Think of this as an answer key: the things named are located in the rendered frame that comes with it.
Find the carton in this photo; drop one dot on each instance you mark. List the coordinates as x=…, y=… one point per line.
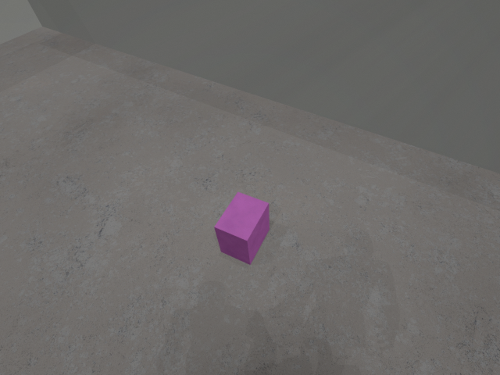
x=243, y=227

